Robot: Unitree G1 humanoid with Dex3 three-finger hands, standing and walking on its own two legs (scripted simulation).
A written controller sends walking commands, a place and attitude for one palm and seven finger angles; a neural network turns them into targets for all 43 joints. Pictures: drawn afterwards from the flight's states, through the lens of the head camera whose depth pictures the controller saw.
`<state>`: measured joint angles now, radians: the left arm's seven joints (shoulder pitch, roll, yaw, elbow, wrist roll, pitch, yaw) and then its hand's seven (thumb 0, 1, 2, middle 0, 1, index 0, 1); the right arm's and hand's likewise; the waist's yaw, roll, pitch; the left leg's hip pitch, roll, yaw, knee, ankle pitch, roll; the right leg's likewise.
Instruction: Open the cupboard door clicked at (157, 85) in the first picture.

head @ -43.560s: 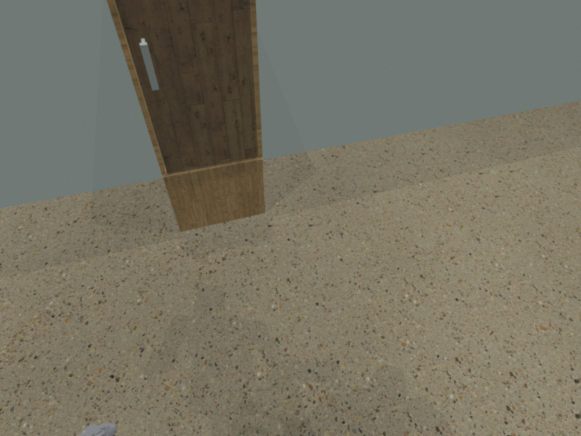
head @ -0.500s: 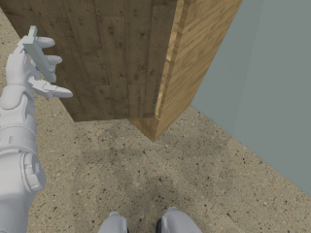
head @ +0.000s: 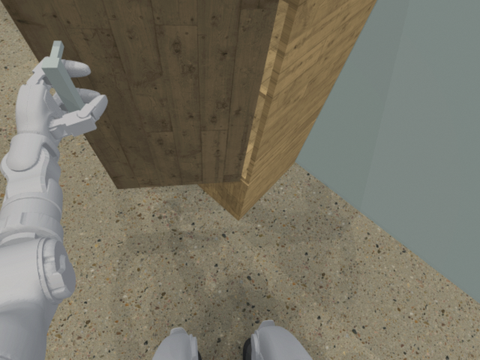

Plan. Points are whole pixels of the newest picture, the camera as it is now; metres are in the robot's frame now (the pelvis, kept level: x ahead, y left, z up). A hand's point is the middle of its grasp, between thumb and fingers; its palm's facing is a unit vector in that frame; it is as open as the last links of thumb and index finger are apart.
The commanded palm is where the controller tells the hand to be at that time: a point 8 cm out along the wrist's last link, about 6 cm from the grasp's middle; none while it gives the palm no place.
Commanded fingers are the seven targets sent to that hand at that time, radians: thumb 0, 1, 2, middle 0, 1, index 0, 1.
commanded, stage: close the thumb around the handle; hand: left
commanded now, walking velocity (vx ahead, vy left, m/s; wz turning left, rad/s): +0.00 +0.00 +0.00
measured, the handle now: (72, 87) +0.54 +0.24 +0.08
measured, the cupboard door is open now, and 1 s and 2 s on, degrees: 49 76 99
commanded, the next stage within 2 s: pull the door open along its arc in 0.20 s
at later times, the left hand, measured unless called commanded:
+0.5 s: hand (85, 115) +0.49 +0.21 +0.08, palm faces +0.03 -1.00 -0.01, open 5.5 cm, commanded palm +0.44 +0.26 +0.08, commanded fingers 0.00 0.90 0.90 -0.40 -1.35 -0.40 -1.35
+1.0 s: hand (120, 193) +0.35 +0.15 +0.08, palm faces +0.22 -0.97 +0.06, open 6.0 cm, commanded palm +0.29 +0.20 +0.08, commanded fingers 0.00 0.90 0.90 -0.40 -1.35 -0.40 -1.35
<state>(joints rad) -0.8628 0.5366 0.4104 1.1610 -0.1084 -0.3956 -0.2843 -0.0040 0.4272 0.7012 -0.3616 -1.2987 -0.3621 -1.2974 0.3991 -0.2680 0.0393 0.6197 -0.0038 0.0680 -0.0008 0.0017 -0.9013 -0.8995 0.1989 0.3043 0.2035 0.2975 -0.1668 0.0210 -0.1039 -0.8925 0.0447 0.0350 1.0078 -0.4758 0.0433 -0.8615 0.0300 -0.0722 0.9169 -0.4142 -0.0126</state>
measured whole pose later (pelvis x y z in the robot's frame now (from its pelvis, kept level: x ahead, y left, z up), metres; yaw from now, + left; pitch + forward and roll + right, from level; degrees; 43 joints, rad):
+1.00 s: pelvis +0.01 -0.01 +0.02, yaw +0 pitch +13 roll -1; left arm -0.09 0.09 0.14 0.30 -0.16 -0.30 0.09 0.01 0.71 0.76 -0.34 -1.34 -0.36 -1.28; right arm 0.24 -0.22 0.00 0.51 0.01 0.02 0.04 0.01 -0.90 -0.90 0.20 0.30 0.20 0.30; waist -0.03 0.03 -0.14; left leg -0.66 0.03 0.07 0.88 -0.46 0.03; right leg -0.66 0.02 -0.04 0.86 -0.42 -0.02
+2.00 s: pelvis +0.00 -0.05 +0.01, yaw +5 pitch +9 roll +1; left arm 0.20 -0.09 -0.21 0.05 0.09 -0.23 0.52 0.00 -0.26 0.40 -0.31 -1.21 -0.32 -1.21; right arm 0.20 -0.19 0.01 0.55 -0.06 0.01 0.00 0.01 -0.90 -0.90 0.20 0.30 0.20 0.30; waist 0.00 0.03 -0.12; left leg -0.61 0.01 -0.01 0.89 -0.44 -0.03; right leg -0.60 0.00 -0.12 0.91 -0.46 -0.08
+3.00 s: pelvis +0.00 -0.02 +0.01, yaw +3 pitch +9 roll +0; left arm 0.39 0.10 -0.20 -0.15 -0.03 -0.25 0.06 -0.02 -0.50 0.30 -0.15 -0.31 -0.15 -0.30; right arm 0.26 -0.21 0.03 0.44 0.00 -0.06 0.01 0.01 -0.90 -0.90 0.20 0.30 0.20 0.30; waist 0.00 0.03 -0.10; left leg -0.64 0.01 0.02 0.96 -0.48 0.02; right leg -0.63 0.00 -0.08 0.95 -0.47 -0.04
